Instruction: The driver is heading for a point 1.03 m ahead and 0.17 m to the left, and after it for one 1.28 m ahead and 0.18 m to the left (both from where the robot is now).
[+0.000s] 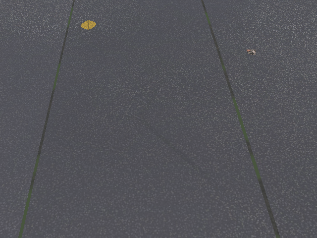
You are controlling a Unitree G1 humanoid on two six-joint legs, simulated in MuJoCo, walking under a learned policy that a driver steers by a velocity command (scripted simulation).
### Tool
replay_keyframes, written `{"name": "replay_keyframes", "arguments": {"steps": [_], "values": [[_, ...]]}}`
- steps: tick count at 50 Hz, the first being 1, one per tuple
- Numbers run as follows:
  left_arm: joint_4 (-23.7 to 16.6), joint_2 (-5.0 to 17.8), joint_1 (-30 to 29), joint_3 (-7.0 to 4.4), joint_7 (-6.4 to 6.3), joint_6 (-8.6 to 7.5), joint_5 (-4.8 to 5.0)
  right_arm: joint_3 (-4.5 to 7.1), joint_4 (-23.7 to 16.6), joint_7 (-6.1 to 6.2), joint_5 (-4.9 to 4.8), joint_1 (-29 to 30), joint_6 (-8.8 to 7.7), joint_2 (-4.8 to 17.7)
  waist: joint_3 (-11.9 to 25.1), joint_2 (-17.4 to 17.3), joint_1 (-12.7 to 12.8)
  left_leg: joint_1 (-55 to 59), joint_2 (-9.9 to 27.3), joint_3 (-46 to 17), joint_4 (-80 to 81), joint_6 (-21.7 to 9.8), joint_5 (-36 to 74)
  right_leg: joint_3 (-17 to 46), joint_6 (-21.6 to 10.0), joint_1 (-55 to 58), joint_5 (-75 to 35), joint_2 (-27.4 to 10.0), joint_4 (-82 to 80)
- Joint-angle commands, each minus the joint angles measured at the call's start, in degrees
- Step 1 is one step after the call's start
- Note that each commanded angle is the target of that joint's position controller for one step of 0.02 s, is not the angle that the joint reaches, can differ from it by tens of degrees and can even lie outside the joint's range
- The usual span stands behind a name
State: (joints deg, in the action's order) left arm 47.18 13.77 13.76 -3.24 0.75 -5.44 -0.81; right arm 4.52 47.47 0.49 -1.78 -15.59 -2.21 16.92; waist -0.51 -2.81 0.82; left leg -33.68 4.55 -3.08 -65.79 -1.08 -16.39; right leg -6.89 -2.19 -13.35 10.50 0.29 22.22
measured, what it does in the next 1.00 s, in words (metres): walks ahead: left foot, then right foot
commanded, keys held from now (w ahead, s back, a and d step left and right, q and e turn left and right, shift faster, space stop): w+q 0.34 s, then w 0.24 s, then w+e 0.42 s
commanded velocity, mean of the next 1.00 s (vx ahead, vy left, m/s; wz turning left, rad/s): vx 0.50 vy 0.00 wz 0.16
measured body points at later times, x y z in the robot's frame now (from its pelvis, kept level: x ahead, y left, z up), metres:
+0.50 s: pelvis +0.26 +0.09 -0.01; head +0.29 +0.11 +0.44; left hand +0.31 +0.39 -0.12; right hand +0.43 -0.15 -0.11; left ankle +0.28 +0.16 -0.74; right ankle +0.25 -0.08 -0.65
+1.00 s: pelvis +0.56 +0.10 -0.01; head +0.60 +0.10 +0.43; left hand +0.66 +0.39 -0.12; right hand +0.69 -0.16 -0.13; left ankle +0.41 +0.21 -0.64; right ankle +0.64 +0.04 -0.74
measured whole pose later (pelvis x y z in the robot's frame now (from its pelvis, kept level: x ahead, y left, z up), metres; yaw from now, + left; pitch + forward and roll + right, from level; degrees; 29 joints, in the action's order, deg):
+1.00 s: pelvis +0.56 +0.10 -0.01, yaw +7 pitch +2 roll +0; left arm 43.8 16.4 10.2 -3.8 2.3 -4.0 0.9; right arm 2.8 46.3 0.0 -0.5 -14.9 -5.7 16.0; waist -2.4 -0.4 0.3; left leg -19.8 -0.3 -2.1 -69.0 -0.8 -22.8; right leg -0.6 -5.4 -23.1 8.7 5.2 30.0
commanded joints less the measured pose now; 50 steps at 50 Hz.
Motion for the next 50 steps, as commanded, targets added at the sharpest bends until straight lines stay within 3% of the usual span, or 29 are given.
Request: {"name": "replay_keyframes", "arguments": {"steps": [1, 7, 12, 14, 15, 16, 17, 18, 19, 20, 21, 22, 23, 24, 26, 29, 32, 34, 38, 41, 42, 43, 44, 45, 46, 47, 48, 49, 50], "values": [[-2.4, 7.2, -2.3, -1.92, -0.57, -1.45, -0.29, 0.83, -3.9, 0.2, 0.3, -0.7, 0.61, 1.9, 0.1, 6.9, -1.5, -6.9, 3.4, -3.8, 1.9, 0.6, 6.4, 10.0, -8.5, 4.4, -10.5, -16.3, -14.3], [-0.4, 9.8, 0.4, -2.77, -1.78, -0.48, 0.24, -0.12, -7.2, -1.83, 0.71, 9.1, 0.18, 0.1, -2.8, 5.5, 1.6, -5.9, 2.5, 1.1, 20.4, 0.3, 19.1, -0.3, -6.9, 8.0, -13.2, -15.2, -15.1], [1.4, 12.0, 3.3, -3.76, -1.86, 1.36, 1.71, -0.23, -11.0, -3.37, 0.6, 15.0, 0.41, 0.8, -5.0, 5.6, 2.9, -6.7, 1.1, 4.8, 27.7, -2.4, 12.4, -3.3, -5.6, 17.3, -19.7, -18.0, -11.0], [1.1, 13.8, 2.2, -4.26, -2.05, 2.08, 2.26, 0.65, -11.5, -3.62, 0.69, 12.8, 0.65, 2.6, -2.3, 7.4, 0.6, -0.4, -2.3, 8.1, 28.4, -4.5, 6.4, -5.1, -4.3, 19.1, -37.7, -18.0, -4.0], [0.9, 14.5, 1.5, -4.45, -2.18, 2.55, 2.52, 1.56, -10.8, -3.58, 0.59, 8.4, 0.79, 4.1, 0.5, 8.1, -2.2, 5.8, -4.8, 9.9, 28.9, -5.9, 4.0, -6.0, -3.6, 18.9, -46.4, -17.4, 3.0], [0.7, 14.4, 0.3, -4.29, -2.26, 2.97, 2.79, 3.15, -8.6, -3.25, 0.38, -0.1, 0.81, 6.7, 4.8, 7.1, -7.1, 17.8, -7.7, 10.9, 33.0, -7.8, 7.0, -7.8, -2.0, 15.5, -48.4, -15.2, 14.5], [-0.1, 12.5, 0.9, -3.49, -2.42, 2.69, 1.67, 5.36, -5.9, -2.12, 0.25, -9.9, 1.22, 11.6, 10.1, 2.3, -11.1, 35.8, -4.4, 2.4, 34.6, -10.8, 8.6, -7.9, 1.0, 2.1, -33.7, -12.7, 31.5], [-3.3, 3.6, 5.8, -0.66, -1.66, 1.17, -0.62, 5.99, -6.0, -1.57, -0.23, -8.3, 0.78, 17.8, 13.5, -13.5, -3.9, 53.2, 10.5, -29.6, 40.1, -20.7, 0.3, -3.6, 4.5, -24.2, 19.4, -1.2, 51.5], [-3.4, 6.9, 1.8, -0.79, -0.83, -1.33, 1.67, 4.36, -7.9, -1.87, 0.51, -10.2, -0.17, 13.4, 21.6, -7.2, -7.3, 56.7, 15.2, -43.7, 48.6, -23.3, -5.0, 10.3, 3.6, -30.1, 23.8, 0.3, 58.2], [-4.3, 9.7, -2.9, -1.61, -0.29, -2.38, 4.06, 3.31, -6.8, -2.07, 1.12, -8.7, -0.91, 9.7, 14.3, -3.8, -8.1, 52.6, 14.1, -35.0, 49.5, -20.1, 0.1, 10.6, 2.3, -34.7, 18.5, -2.5, 57.9], [-4.4, 9.1, -4.0, -1.32, -0.54, -2.9, 3.5, 2.72, -7.1, -2.01, 0.82, -5.1, -1.34, 8.1, 9.8, -0.5, -5.9, 44.5, 11.8, -27.3, 48.7, -17.8, 5.2, 10.4, 1.2, -33.2, 13.4, -5.4, 53.5], [-3.7, 9.3, -4.3, -1.61, -0.96, -2.82, 1.95, 1.99, -7.8, -1.92, 0.99, -0.5, -1.43, 5.9, 6.5, 1.3, -3.7, 36.2, 9.8, -21.4, 49.0, -16.0, 11.2, 10.2, 1.3, -29.4, 10.2, -7.6, 49.0], [-3.1, 9.7, -3.1, -2.0, -0.94, -2.12, 1.47, 1.22, -8.6, -1.74, 1.76, 2.1, -1.6, 4.0, 5.4, 0.4, -1.6, 30.7, 8.3, -17.7, 50.4, -15.3, 16.0, 10.7, 1.3, -25.1, 7.9, -9.0, 46.4], [-2.8, 9.5, -1.9, -2.09, -0.79, -1.28, 1.37, 1.06, -8.8, -1.65, 2.07, 2.9, -1.78, 3.8, 5.0, -0.1, -0.6, 27.7, 7.6, -16.3, 51.9, -15.2, 18.1, 10.6, 1.7, -22.6, 6.8, -9.2, 44.7], [-2.6, 7.9, -1.6, -1.8, -0.84, 0.04, 0.93, 1.25, -7.9, -1.33, 1.69, 2.1, -2.42, 5.0, 3.6, 0.7, 0.1, 24.5, 6.9, -12.4, 54.2, -15.5, 22.5, 9.7, 2.9, -22.1, 4.3, -9.2, 40.5], [-4.2, 6.5, -6.9, -1.23, -0.94, 0.6, 0.49, 1.44, -6.3, -0.43, 1.49, -0.2, -2.67, 6.3, 0.8, 0.8, -1.3, 24.2, 5.3, -7.6, 56.0, -14.1, 24.9, 9.1, 4.5, -25.3, -5.4, -8.7, 30.2], [-4.5, 5.4, -10.5, -0.62, -0.14, 0.33, 1.29, 1.17, -5.2, -0.13, 1.63, -1.3, -2.67, 6.3, -0.2, -0.6, -3.2, 25.3, 3.6, -2.3, 56.8, -11.3, 21.9, 7.7, 3.9, -23.6, -16.6, -7.3, 19.0], [-5.3, 5.0, -13.6, -0.22, 0.42, 0.25, 1.82, 1.19, -3.9, -0.17, 1.7, -3.0, -2.87, 6.7, -1.7, -0.7, -4.8, 26.6, 4.6, -1.1, 57.9, -10.7, 18.4, 6.9, 3.1, -22.7, -20.3, -6.3, 14.7], [-7.3, 5.5, -17.3, -0.03, 1.84, 0.15, 2.25, 1.42, -1.4, -0.15, 1.74, -5.1, -2.32, 7.0, -4.0, 0.0, -6.1, 36.4, 8.4, 0.5, 55.6, -9.9, 21.3, 7.6, 0.4, -27.7, -15.7, -4.9, 10.4], [-8.1, 6.5, -15.5, -0.36, 3.01, 0.0, 2.01, 1.79, -1.1, 0.5, 1.58, -3.6, -1.4, 8.2, -2.2, -1.3, -4.1, 41.1, 9.7, 3.0, 49.6, -7.9, 38.3, 5.6, -2.3, -24.6, -7.9, -2.3, 9.3], [-7.6, 7.7, -12.5, -0.95, 3.01, 0.18, 1.77, 1.97, -1.4, 0.81, 1.6, -2.8, -1.1, 8.9, 0.5, -2.5, -2.5, 41.7, 9.3, 4.0, 45.3, -7.1, 49.2, 3.7, -3.3, -19.7, -5.2, -0.3, 9.9], [-6.3, 9.5, -6.6, -2.01, 2.84, 0.41, 1.58, 1.99, -1.8, 1.14, 1.57, -1.6, -0.61, 9.3, 4.3, -2.8, 0.9, 41.0, 8.0, 5.8, 37.1, -5.9, 58.0, 1.9, -4.6, -11.6, -4.5, 2.2, 9.2], [-4.4, 12.2, 1.8, -3.46, 2.34, 0.64, 1.56, 1.68, -2.4, 1.58, 1.62, -0.9, -0.36, 9.0, 8.8, -1.1, 5.1, 34.7, 5.7, 7.9, 24.8, -3.8, 56.3, 3.6, -6.5, 1.6, -7.6, 2.6, 7.8], [-3.8, 17.8, 9.6, -5.02, 1.53, 0.97, 1.27, 0.46, -4.4, 1.59, 2.7, -4.6, -1.15, 5.7, 16.4, 8.6, 5.5, 14.8, 0.3, 9.4, 3.3, -0.4, 34.1, 24.5, -13.9, 23.0, -7.8, -10.3, 8.4], [-3.9, 16.5, 9.5, -4.34, 1.7, 0.87, 2.42, -1.28, -4.4, 0.47, 3.1, -7.0, -2.91, 1.3, 22.1, 17.8, 3.2, -3.4, -10.4, 2.0, -12.4, 2.3, -14.0, 52.1, -22.2, 35.9, 0.4, -19.6, -1.4], [-4.1, 13.1, 9.0, -3.33, 1.53, 1.1, 2.38, -0.29, -5.3, -0.68, 1.13, -2.9, -4.8, 6.1, 19.3, 12.5, 5.6, -10.0, -6.4, -5.0, -15.7, 0.8, -13.0, 49.7, -19.4, 35.1, 8.0, -18.1, -4.2], [-5.0, 11.5, 6.2, -2.95, 1.2, 1.2, 1.95, -0.36, -7.1, -1.11, -0.3, 2.2, -5.79, 6.9, 12.2, 8.7, 5.4, -11.7, -3.8, -3.9, -13.4, -0.1, -8.7, 41.9, -17.1, 27.7, 7.4, -16.2, -4.9], [-5.7, 10.8, 2.8, -2.63, 1.14, 1.16, 1.56, -0.43, -7.8, -0.9, 0.54, 4.7, -6.25, 6.4, 6.5, 3.0, 3.2, -10.4, -1.6, -3.0, -7.7, -0.3, -5.4, 36.5, -15.8, 18.1, 2.3, -14.2, -6.2], [-6.6, 9.1, 0.4, -2.07, 0.92, 1.01, 1.21, 0.14, -7.9, -0.44, 1.9, 5.2, -5.94, 7.0, 4.3, 2.2, 1.2, -6.6, 0.2, -2.8, -2.6, 0.1, -3.3, 32.8, -14.9, 11.6, -3.3, -12.5, -7.3]]}}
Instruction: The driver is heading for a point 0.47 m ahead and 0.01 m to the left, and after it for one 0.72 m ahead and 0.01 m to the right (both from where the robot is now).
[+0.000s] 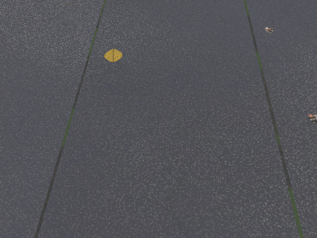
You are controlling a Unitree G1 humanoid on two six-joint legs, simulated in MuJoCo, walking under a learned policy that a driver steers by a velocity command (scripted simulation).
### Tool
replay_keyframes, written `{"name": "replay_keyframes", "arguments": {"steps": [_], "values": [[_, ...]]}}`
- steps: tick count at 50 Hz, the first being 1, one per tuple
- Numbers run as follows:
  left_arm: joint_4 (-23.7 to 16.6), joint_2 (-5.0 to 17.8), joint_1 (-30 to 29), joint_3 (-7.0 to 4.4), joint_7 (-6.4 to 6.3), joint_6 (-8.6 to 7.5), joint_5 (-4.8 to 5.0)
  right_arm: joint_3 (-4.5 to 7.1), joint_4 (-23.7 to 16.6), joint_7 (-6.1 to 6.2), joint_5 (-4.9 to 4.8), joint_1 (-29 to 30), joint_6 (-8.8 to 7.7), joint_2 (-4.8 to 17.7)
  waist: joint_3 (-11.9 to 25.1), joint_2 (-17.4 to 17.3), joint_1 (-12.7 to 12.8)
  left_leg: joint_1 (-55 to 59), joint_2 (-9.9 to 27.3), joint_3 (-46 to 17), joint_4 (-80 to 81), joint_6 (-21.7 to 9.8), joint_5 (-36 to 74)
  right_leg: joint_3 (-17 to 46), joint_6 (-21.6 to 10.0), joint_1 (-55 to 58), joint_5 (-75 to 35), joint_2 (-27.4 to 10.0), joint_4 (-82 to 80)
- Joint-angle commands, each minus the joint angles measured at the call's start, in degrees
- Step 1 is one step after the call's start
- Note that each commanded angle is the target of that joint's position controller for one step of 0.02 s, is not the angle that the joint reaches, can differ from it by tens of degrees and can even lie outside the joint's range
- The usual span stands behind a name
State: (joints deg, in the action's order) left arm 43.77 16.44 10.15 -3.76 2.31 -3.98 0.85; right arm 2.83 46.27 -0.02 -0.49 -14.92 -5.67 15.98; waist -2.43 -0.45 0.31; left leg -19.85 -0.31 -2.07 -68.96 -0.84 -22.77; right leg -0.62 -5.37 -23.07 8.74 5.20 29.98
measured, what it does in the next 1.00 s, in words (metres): walks ahead: left foot, then right foot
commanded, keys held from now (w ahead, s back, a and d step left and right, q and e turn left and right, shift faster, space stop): w+e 0.04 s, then w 0.02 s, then no key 0.94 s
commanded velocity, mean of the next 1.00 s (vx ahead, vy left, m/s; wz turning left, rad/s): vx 0.15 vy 0.00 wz -0.13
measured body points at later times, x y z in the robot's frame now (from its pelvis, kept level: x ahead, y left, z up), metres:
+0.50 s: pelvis +0.22 +0.03 +0.00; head +0.25 +0.04 +0.45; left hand +0.35 +0.29 -0.13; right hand +0.35 -0.23 -0.10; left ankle +0.33 +0.12 -0.73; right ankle +0.14 -0.09 -0.68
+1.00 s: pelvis +0.27 +0.00 +0.00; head +0.28 +0.00 +0.45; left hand +0.37 +0.24 -0.13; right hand +0.35 -0.27 -0.13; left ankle +0.33 +0.12 -0.73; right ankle +0.22 -0.12 -0.73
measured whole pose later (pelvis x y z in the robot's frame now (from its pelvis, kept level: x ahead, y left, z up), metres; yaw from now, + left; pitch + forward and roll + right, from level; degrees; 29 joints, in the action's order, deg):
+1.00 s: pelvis +0.27 +0.00 +0.00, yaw -7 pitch -1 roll +0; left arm 51.6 12.1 14.7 -1.7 -1.7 -0.7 -0.3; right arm 2.4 53.3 1.1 0.1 -8.3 0.1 13.1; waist -1.4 0.1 0.1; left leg -17.4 -0.1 -1.3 -31.4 0.7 -13.2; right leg 1.5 0.5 -10.4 21.0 -0.4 32.2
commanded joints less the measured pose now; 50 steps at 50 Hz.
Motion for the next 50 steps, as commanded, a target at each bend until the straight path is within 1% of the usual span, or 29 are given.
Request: {"name": "replay_keyframes", "arguments": {"steps": [1, 3, 4, 6, 8, 10, 12, 15, 16, 17, 18, 19, 20, 21, 22, 23, 24, 26, 29, 30, 31, 32, 33, 34, 35, 37, 39, 43, 50], "values": [[-4.0, 6.2, 2.8, -1.31, -0.83, -0.38, -0.85, 1.99, -6.9, 0.19, 1.07, 3.7, -1.86, 7.7, 5.2, 1.2, 0.1, -17.4, 5.6, -3.8, 2.7, 0.4, 3.9, 25.0, -11.9, 16.9, -5.0, -16.0, -16.3], [-4.5, 6.5, 2.3, -1.39, -1.31, -0.4, -0.59, 1.81, -6.7, 0.42, 1.32, 1.4, -0.66, 6.3, 4.7, 2.8, -1.4, -15.5, 6.2, -2.6, 7.6, 2.1, 4.8, 21.3, -12.3, 12.5, -10.0, -15.0, -17.6], [-4.5, 7.1, 2.4, -1.51, -1.62, -0.51, -0.72, 1.64, -6.8, 0.65, 1.34, 1.9, -0.15, 5.7, 3.8, 3.1, -1.5, -15.3, 6.0, -1.6, 10.5, 3.1, 6.7, 18.6, -12.1, 10.4, -17.5, -14.5, -17.7], [-4.0, 8.3, 3.1, -1.83, -2.31, -0.31, -0.74, 1.03, -7.6, 0.94, 1.72, 4.6, 0.18, 4.3, 3.2, 3.0, -0.9, -12.7, 4.9, 0.1, 19.1, 4.5, 13.6, 12.2, -10.0, 7.3, -30.3, -12.0, -16.1], [-3.0, 8.1, 5.2, -1.84, -2.82, 0.37, -0.29, 0.48, -8.0, 0.67, 1.67, 7.9, -0.12, 2.8, 4.8, 4.0, 1.1, -8.2, 2.6, 1.4, 28.0, 4.4, 23.8, 8.1, -6.9, 6.8, -32.9, -9.1, -14.0], [-1.9, 7.7, 7.8, -1.59, -3.21, 1.08, -0.02, 0.43, -8.5, 0.07, 1.1, 10.6, -0.43, 2.9, 6.0, 4.8, 2.9, -6.1, 1.0, 1.2, 33.6, 4.0, 30.8, 8.8, -5.6, 9.1, -28.9, -9.3, -12.8], [-1.3, 7.1, 8.4, -1.31, -3.39, 1.62, -0.15, 0.65, -9.0, -0.45, 1.09, 12.2, -0.52, 3.6, 5.9, 5.4, 3.5, -6.4, 0.6, 0.1, 37.2, 3.0, 30.8, 11.1, -5.1, 12.6, -26.0, -10.9, -10.6], [-1.0, 6.6, 7.1, -1.1, -3.51, 2.08, -0.58, 1.58, -8.5, -0.91, 1.9, 9.9, -1.06, 5.7, 6.4, 5.7, 1.3, -4.3, 0.5, -0.7, 41.8, 0.1, 27.2, 14.8, -3.8, 17.3, -25.7, -12.9, -3.9], [-1.2, 6.0, 5.9, -0.88, -3.52, 2.15, -0.55, 1.76, -7.6, -0.83, 2.32, 6.9, -1.41, 5.9, 7.1, 5.2, -0.6, 0.3, 0.5, -0.1, 45.8, -1.2, 32.1, 14.3, -2.5, 17.1, -26.0, -11.3, 0.1], [-2.0, 4.7, 6.6, -0.47, -3.44, 1.88, -1.28, 2.15, -7.3, -0.47, 3.15, 4.1, -1.77, 8.2, 10.7, 2.2, -1.0, 9.5, 5.3, -3.9, 44.2, -3.4, 50.9, 12.9, -0.2, 14.0, -21.3, -7.7, 6.6], [-1.3, 2.3, 14.1, 0.39, -3.31, 1.26, -1.61, 2.17, -7.7, -0.14, 4.17, 1.8, -1.45, 10.1, 17.6, -6.9, 1.2, 25.8, 15.9, -14.0, 39.1, -11.7, 70.7, 11.0, 3.3, 3.1, -2.5, -3.2, 18.4], [0.0, 2.9, 17.3, 0.82, -3.07, 1.38, -1.04, 1.3, -6.3, -0.28, 2.98, -1.4, -0.39, 5.3, 24.5, -14.2, -0.8, 31.3, 23.1, -22.8, 39.7, -18.7, 73.1, 9.1, 6.6, -1.9, 28.3, -1.4, 29.1], [-0.3, 6.6, 14.3, -0.01, -2.82, 2.25, -0.58, 0.49, -5.8, -0.58, 1.21, -1.4, 0.5, 3.3, 22.3, -9.6, -1.6, 28.3, 22.0, -24.6, 41.8, -17.8, 58.3, 9.9, 7.7, -4.6, 32.8, -3.2, 32.1], [-0.8, 6.7, 10.6, -0.33, -3.09, 3.52, -0.23, 0.51, -5.7, -0.64, 0.82, 1.3, 1.37, 3.8, 17.5, -5.9, -1.3, 23.3, 19.9, -23.6, 44.2, -15.5, 43.6, 9.1, 8.8, -6.8, 30.3, -4.8, 34.1], [-1.0, 6.3, 8.2, -0.43, -3.47, 4.9, -0.29, 0.24, -6.2, -0.6, 0.96, 5.0, 2.11, 3.8, 13.0, -4.2, -0.7, 16.5, 18.2, -21.8, 47.1, -13.7, 32.3, 7.8, 9.4, -7.0, 27.7, -6.1, 32.5], [-1.0, 5.8, 7.3, -0.55, -3.76, 6.11, -0.48, 0.06, -6.8, -0.57, 1.32, 8.8, 2.72, 3.9, 9.4, -4.6, 0.6, 9.5, 16.3, -19.2, 49.9, -12.0, 23.8, 7.1, 9.6, -4.5, 25.4, -7.4, 28.4], [-0.7, 4.4, 7.9, -0.25, -4.01, 6.81, -0.5, 0.31, -7.0, -0.54, 1.82, 11.5, 3.35, 4.7, 7.3, -6.9, 1.9, 3.4, 13.4, -15.6, 52.0, -10.2, 18.3, 5.6, 9.6, -0.1, 23.3, -7.6, 22.2], [0.9, 2.3, 9.5, 0.26, -4.23, 6.72, -1.06, 0.57, -6.6, -0.25, 2.13, 12.3, 4.07, 4.8, 7.4, -9.0, 2.1, -0.9, 10.0, -10.4, 53.0, -9.4, 16.1, 2.9, 9.3, 7.3, 16.8, -6.5, 13.8], [2.9, 1.8, 11.0, 0.16, -3.86, 6.13, -1.71, 0.23, -5.0, 0.18, 1.09, 11.1, 4.33, 3.8, 8.9, -7.3, 2.9, -2.2, 8.5, -7.8, 51.7, -7.7, 5.3, 0.7, 7.2, 15.5, 2.9, -5.5, 1.4], [2.3, 2.3, 9.6, 0.18, -3.81, 6.05, -2.54, -0.22, -4.1, 0.14, 1.04, 9.6, 4.23, 2.6, 7.9, -5.9, 2.4, -3.6, 7.4, -7.4, 51.7, -5.2, -1.2, 2.0, 6.0, 16.6, 1.2, -6.6, -1.1], [1.1, 4.1, 7.7, 0.06, -4.01, 5.94, -3.04, -0.44, -3.4, 0.06, 1.39, 8.8, 4.14, 2.1, 5.5, -3.5, 1.4, -4.8, 5.9, -6.5, 50.1, -2.7, -5.8, 5.9, 4.4, 15.1, 2.9, -10.0, -3.9], [1.2, 7.3, 6.1, -0.71, -4.24, 5.87, -2.34, -0.07, -3.5, -0.03, 1.56, 7.6, 4.1, 2.8, 2.6, 2.4, -1.3, -2.4, 2.6, -3.2, 49.0, -0.8, -4.2, 6.9, 2.4, 7.8, 13.0, -10.5, -4.4], [1.5, 5.3, 5.3, -0.43, -4.13, 5.35, -2.08, -0.07, -3.3, 0.15, 1.81, 9.1, 4.04, 2.9, 1.4, 4.0, -0.5, 2.6, 1.7, -1.6, 46.1, 0.2, 0.4, 6.8, 2.2, 2.0, 19.8, -9.7, -6.5], [1.8, 3.7, 4.6, 0.07, -4.14, 4.67, -2.28, 0.0, -3.1, 0.35, 1.55, 9.2, 3.99, 2.6, 1.1, 4.7, -0.8, 5.2, 1.7, -1.5, 44.3, 0.0, 4.0, 6.8, 3.1, 0.1, 19.7, -9.5, -7.7], [1.9, 3.4, 4.0, 0.18, -4.14, 4.02, -2.31, -0.02, -2.5, 0.62, 1.32, 8.6, 4.07, 2.1, 1.2, 5.2, -1.2, 6.4, 2.0, -1.5, 43.3, -0.6, 6.7, 6.5, 4.0, 0.1, 16.8, -9.3, -7.7], [2.4, 3.0, 4.5, 0.3, -4.07, 2.88, -1.87, 0.09, -1.3, 0.83, 1.29, 7.4, 4.15, 2.1, 2.1, 4.6, -1.0, 6.7, 1.8, -1.3, 42.0, -1.2, 12.3, 6.0, 4.9, 2.6, 10.5, -9.1, -6.3], [3.2, 3.3, 6.0, 0.26, -4.09, 2.47, -1.5, 0.18, -0.3, 0.79, 1.15, 7.1, 4.12, 1.9, 3.3, 3.0, -0.6, 7.6, 1.9, -1.1, 41.2, -1.4, 17.5, 5.6, 4.9, 4.4, 6.0, -8.8, -5.0], [4.3, 3.0, 7.1, 0.39, -4.22, 2.6, -1.27, 0.42, 1.6, 0.82, 0.78, 7.2, 4.48, 2.1, 4.1, 1.5, -0.1, 8.9, 2.0, -1.1, 40.1, -1.2, 23.0, 4.9, 4.7, 6.3, 0.8, -8.3, -3.8], [6.4, 2.3, 7.1, 0.61, -4.23, 2.87, -1.11, 0.74, 5.4, 1.49, 0.51, 7.3, 5.42, 2.7, 3.8, 0.4, -0.1, 10.3, 2.2, -1.3, 39.8, -0.9, 25.7, 4.0, 4.6, 7.9, -3.5, -7.7, -3.9]]}}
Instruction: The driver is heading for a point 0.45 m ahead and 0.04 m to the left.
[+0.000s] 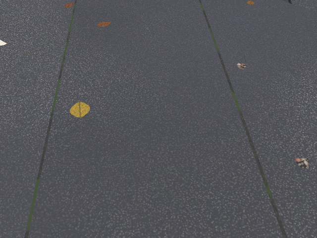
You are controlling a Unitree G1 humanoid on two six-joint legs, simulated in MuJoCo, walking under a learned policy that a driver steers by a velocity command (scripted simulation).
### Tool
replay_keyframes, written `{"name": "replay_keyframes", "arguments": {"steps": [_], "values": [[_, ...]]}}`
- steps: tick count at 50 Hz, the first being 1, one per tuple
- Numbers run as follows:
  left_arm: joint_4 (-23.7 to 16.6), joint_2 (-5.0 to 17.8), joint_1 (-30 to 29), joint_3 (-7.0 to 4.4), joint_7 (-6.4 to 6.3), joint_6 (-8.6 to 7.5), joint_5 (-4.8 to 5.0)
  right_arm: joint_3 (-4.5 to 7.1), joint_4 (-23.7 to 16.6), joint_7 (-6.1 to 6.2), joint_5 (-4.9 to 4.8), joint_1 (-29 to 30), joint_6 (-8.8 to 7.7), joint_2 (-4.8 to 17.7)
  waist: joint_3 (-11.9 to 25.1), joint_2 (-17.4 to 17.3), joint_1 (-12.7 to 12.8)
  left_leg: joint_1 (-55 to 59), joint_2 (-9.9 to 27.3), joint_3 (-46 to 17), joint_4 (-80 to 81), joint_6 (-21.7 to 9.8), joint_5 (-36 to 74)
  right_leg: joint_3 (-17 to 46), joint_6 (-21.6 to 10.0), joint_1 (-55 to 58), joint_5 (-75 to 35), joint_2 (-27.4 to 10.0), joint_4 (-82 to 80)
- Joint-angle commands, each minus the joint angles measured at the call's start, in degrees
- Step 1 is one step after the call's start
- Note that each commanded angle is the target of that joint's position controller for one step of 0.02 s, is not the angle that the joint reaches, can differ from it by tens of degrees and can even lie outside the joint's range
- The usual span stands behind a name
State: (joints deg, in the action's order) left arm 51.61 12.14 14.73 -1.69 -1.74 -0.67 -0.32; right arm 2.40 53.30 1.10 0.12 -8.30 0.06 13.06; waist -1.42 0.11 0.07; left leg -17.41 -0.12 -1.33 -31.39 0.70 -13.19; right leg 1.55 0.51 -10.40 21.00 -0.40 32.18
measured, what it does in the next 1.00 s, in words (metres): stands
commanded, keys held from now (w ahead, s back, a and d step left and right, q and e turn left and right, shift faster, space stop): no key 1.00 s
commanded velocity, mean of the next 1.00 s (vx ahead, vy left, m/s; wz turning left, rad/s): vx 0.00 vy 0.00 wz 0.00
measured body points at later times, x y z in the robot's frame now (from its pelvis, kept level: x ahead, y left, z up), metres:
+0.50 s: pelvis +0.00 -0.01 +0.00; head +0.01 -0.01 +0.45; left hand +0.02 +0.24 -0.15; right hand +0.07 -0.26 -0.15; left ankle +0.04 +0.13 -0.73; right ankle -0.04 -0.13 -0.73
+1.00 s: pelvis +0.00 -0.01 +0.01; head +0.01 -0.01 +0.45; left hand -0.02 +0.23 -0.15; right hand +0.04 -0.25 -0.15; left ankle +0.04 +0.13 -0.73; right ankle -0.04 -0.13 -0.73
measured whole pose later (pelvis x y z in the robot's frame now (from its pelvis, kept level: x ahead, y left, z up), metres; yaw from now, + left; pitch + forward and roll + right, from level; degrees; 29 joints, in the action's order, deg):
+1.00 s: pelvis +0.00 -0.01 +0.01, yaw +1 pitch -1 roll +0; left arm 62.2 10.0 19.1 -0.2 -2.0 -1.0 -0.2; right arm 1.6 65.0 2.7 -0.2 -10.7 1.1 11.3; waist -2.1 -0.4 -0.2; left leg -15.8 0.7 -2.8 -28.3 1.5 -11.4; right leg -0.1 -0.2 -7.8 18.7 0.4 27.7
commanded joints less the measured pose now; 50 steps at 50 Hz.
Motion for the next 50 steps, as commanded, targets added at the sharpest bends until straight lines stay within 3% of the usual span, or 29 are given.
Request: {"name": "replay_keyframes", "arguments": {"steps": [1, 24, 50], "values": [[-1.1, 6.5, 2.4, -1.43, -0.18, -0.43, 0.06, 1.21, -1.1, 0.47, -0.12, 0.8, -0.19, 5.7, 2.7, -0.1, 0.1, 8.1, 2.0, -2.0, 2.3, -2.4, 16.2, 1.7, -1.3, -4.6, -16.0, -2.0, -6.2], [6.6, 4.8, 4.2, -0.28, -0.33, -0.49, -0.07, 1.0, 7.7, 1.4, -0.15, 0.7, 0.87, 5.3, -0.7, 0.2, -0.4, 8.4, 1.6, -1.6, 5.5, -1.3, 9.6, 0.3, -1.3, -4.9, -9.0, -1.1, -10.7], [10.1, 2.9, 9.1, 0.69, -0.41, -0.59, 0.17, -0.06, 10.4, 1.72, -0.29, -3.8, 0.74, 3.8, -2.0, -0.1, -0.2, 7.1, 1.3, -1.5, 6.2, -1.3, 8.3, -0.5, -1.4, -5.5, -7.7, -0.6, -11.4]]}}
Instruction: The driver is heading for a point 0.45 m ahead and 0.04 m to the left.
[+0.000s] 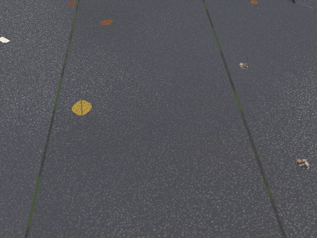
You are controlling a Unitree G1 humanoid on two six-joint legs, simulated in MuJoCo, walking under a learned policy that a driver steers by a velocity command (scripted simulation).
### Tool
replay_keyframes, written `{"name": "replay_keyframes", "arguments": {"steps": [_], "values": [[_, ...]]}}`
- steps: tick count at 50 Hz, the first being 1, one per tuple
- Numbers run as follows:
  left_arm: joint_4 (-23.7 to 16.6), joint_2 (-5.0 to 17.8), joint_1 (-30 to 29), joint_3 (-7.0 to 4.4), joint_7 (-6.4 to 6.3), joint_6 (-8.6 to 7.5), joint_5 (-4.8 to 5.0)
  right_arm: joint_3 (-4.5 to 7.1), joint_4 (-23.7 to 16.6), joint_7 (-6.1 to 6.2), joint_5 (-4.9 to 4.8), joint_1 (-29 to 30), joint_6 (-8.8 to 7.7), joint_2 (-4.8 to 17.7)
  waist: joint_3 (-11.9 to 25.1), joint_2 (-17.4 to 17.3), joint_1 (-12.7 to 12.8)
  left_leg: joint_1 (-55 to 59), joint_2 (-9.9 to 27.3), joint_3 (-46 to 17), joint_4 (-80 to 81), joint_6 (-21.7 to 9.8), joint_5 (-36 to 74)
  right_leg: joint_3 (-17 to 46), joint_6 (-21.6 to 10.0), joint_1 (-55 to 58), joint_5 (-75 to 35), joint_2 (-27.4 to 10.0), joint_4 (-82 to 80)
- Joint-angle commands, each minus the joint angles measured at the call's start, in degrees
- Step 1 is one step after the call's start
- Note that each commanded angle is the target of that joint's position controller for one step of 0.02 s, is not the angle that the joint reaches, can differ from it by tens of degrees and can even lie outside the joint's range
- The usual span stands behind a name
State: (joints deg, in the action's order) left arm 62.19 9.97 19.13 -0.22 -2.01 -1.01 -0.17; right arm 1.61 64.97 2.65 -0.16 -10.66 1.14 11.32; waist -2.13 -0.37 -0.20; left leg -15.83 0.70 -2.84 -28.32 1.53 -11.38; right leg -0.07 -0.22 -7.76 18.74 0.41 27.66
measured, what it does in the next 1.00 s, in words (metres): walks ahead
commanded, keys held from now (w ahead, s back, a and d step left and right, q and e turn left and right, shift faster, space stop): no key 0.50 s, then w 0.50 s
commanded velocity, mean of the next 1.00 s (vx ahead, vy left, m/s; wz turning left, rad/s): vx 0.15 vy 0.00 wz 0.00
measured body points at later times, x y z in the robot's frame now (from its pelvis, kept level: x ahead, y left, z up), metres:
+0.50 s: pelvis +0.00 +0.00 +0.00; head +0.02 +0.00 +0.45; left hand -0.03 +0.23 -0.16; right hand +0.03 -0.24 -0.16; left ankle +0.04 +0.14 -0.74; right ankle -0.04 -0.12 -0.74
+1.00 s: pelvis +0.14 +0.04 +0.01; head +0.15 +0.05 +0.46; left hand +0.26 +0.29 -0.12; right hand +0.05 -0.19 -0.14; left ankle +0.05 +0.13 -0.74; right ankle +0.22 -0.12 -0.66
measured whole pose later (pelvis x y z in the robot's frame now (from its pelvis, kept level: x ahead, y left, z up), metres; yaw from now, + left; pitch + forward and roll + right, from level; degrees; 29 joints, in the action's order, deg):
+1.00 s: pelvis +0.14 +0.04 +0.01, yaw +0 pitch +1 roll +0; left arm 53.4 14.6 10.5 -3.5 0.5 -5.3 1.6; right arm 0.6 63.4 0.0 0.1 -27.4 -5.2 9.3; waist 1.0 2.0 -3.1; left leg 0.7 -2.5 2.9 -13.1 -2.9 -15.1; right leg -0.4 -2.5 -36.5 8.1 -6.2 57.2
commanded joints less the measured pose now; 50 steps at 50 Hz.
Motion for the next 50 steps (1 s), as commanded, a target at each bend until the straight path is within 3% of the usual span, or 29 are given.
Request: {"name": "replay_keyframes", "arguments": {"steps": [1, 25, 26, 28, 30, 31, 32, 34, 36, 37, 38, 39, 40, 41, 42, 44, 45, 47, 50], "values": [[-0.5, 5.0, 4.8, -0.75, -0.14, -0.25, 0.03, 0.69, -1.3, 0.18, -0.01, -1.5, -0.34, 5.5, -1.3, 0.4, 0.0, 5.5, 0.5, 0.0, 3.1, -2.1, 6.6, 1.1, -0.7, -8.2, -5.5, -1.4, -6.9], [0.0, 4.0, 7.5, -0.59, -0.2, -0.34, 0.17, 0.38, -1.5, 0.31, -0.14, -3.9, -0.4, 4.7, -1.6, 0.5, 0.2, 5.4, 0.3, 0.1, 2.6, -2.2, 7.6, 0.7, -0.6, -8.2, -6.4, -1.3, -6.6], [0.6, 3.5, 8.7, -0.51, -0.26, -0.27, 0.2, 0.2, -1.0, 0.32, -0.1, -4.8, -0.36, 4.0, -0.3, 0.8, 0.2, 5.9, -0.5, 1.0, 2.4, -2.2, 2.0, 0.4, -0.8, -7.7, -0.6, -0.9, -7.2], [0.0, 6.1, 8.4, -1.39, -0.67, 0.05, 0.83, 0.54, -1.0, 0.37, -0.57, -5.1, -0.45, 4.4, -3.0, 3.6, 0.5, 1.4, -3.7, 4.4, -1.8, -2.6, -15.8, 3.2, -3.5, -9.5, 17.5, -2.0, -8.9], [-0.7, 9.0, 10.1, -2.37, -0.85, -0.39, 1.49, 0.47, -2.9, -0.15, -0.58, -1.8, -1.86, 3.7, -7.3, 7.8, 2.3, -7.2, -4.1, 6.0, -9.1, -3.1, -18.4, 13.3, -8.2, -9.5, 29.9, -9.1, -14.5], [-1.1, 11.2, 9.9, -3.21, -0.79, -0.93, 1.79, 0.24, -3.9, -0.73, -0.78, -0.6, -2.99, 2.6, -9.1, 10.9, 2.5, -10.6, -2.7, 6.5, -15.1, -3.4, -13.7, 20.3, -11.1, -8.6, 31.2, -14.9, -17.8], [-1.6, 11.7, 9.2, -3.6, -0.71, -1.46, 1.83, 0.18, -4.7, -1.29, -0.97, 0.6, -4.04, 2.5, -11.0, 10.9, 2.5, -13.2, -0.2, 4.9, -18.4, -4.2, -12.4, 24.4, -13.2, -8.9, 29.4, -18.5, -19.2], [-2.8, 10.2, 6.8, -3.43, -0.22, -2.25, 1.68, 0.31, -5.6, -2.18, -1.74, 0.3, -5.71, 2.6, -11.9, 9.8, 0.9, -13.9, 1.8, 4.1, -14.8, -5.8, -15.6, 22.3, -12.4, -6.9, 20.9, -18.3, -17.5], [-3.9, 9.7, 3.6, -3.33, 0.29, -2.06, 2.32, 1.05, -2.4, -2.63, -2.03, -8.0, -6.53, 2.8, -8.6, 7.3, -3.1, 3.0, -1.5, 7.8, -1.2, -5.9, -8.6, 13.1, -8.6, -12.0, 13.7, -12.2, -11.3], [-4.6, 9.6, 2.7, -3.21, 0.44, -2.24, 2.2, 2.0, -0.2, -2.69, -1.61, -13.7, -6.45, 4.3, -5.9, 4.9, -5.0, 11.9, -2.5, 6.7, 0.3, -5.4, -4.6, 9.1, -7.2, -15.5, 5.4, -8.8, -4.7], [-6.0, 7.2, 0.4, -2.4, 0.77, -2.87, 1.62, 3.46, 1.2, -2.48, -1.36, -22.4, -6.52, 8.5, -2.0, -6.0, -8.4, 20.6, 7.0, -8.4, 7.5, -8.4, -8.2, 1.3, -3.9, -21.9, -2.2, -2.9, 15.1], [-8.2, 3.1, 1.1, -1.48, 0.54, -4.07, 1.91, 4.44, 1.4, -3.13, -1.23, -29.2, -7.05, 14.5, 2.6, -19.6, -8.9, 27.8, 19.8, -35.5, 18.4, -16.7, -15.5, -0.9, -2.0, -33.6, 10.1, 3.5, 33.0], [-8.5, 4.8, 0.4, -1.89, 0.76, -5.01, 3.0, 2.82, 0.6, -3.24, -0.31, -24.5, -7.97, 10.3, 0.0, -11.8, -5.7, 23.9, 22.9, -40.9, 19.8, -18.4, -19.5, 5.8, -3.2, -37.8, 11.0, 0.2, 44.0], [-9.0, 5.8, -1.0, -2.07, 1.37, -5.61, 3.49, 1.96, -1.5, -3.24, -0.49, -18.7, -8.46, 7.5, -4.1, -6.9, -3.7, 20.6, 21.3, -33.2, 19.0, -16.7, -17.7, 6.7, -4.8, -40.7, 5.6, -2.8, 47.4], [-8.7, 6.2, -1.4, -2.32, 1.65, -5.98, 3.02, 1.32, -2.9, -3.54, -0.42, -14.8, -8.52, 6.2, -4.4, -3.9, -2.3, 18.5, 18.1, -25.1, 19.6, -14.6, -13.5, 5.9, -5.6, -40.0, -0.1, -5.1, 46.0], [-8.8, 8.6, -3.0, -3.75, 1.95, -6.02, 1.94, 0.34, -3.6, -3.77, -0.1, -13.5, -7.86, 4.0, -4.4, -3.3, -1.2, 16.6, 12.9, -13.3, 20.3, -11.3, -0.3, 3.7, -5.3, -36.8, -6.5, -7.5, 39.6], [-8.7, 8.1, -3.0, -3.91, 2.31, -5.64, 1.93, 0.07, -3.2, -3.51, 0.05, -15.3, -7.42, 3.5, -3.7, -4.3, -1.2, 16.7, 11.5, -9.7, 20.3, -10.7, 5.0, 2.4, -4.7, -35.5, -7.9, -7.6, 37.7], [-9.5, 5.8, -5.5, -3.56, 2.75, -4.79, 1.72, 0.09, -2.8, -2.72, 0.16, -18.2, -6.9, 4.9, -3.7, -3.6, -1.4, 16.6, 10.9, -6.3, 20.7, -11.4, 11.9, 0.5, -2.9, -36.6, -9.6, -7.7, 34.3], [-13.6, 4.2, -15.2, -2.59, 2.84, -4.58, 1.48, 0.31, -4.0, -1.68, 0.49, -17.8, -6.33, 7.3, -5.8, -2.6, -2.7, 13.6, 10.8, -3.8, 22.6, -12.1, 13.3, -0.7, -1.0, -36.8, -14.7, -7.1, 21.4]]}}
